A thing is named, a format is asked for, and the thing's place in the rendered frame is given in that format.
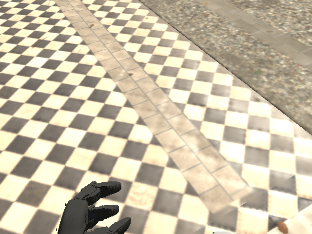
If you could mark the left robot hand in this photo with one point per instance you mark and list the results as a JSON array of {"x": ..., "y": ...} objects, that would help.
[{"x": 78, "y": 216}]

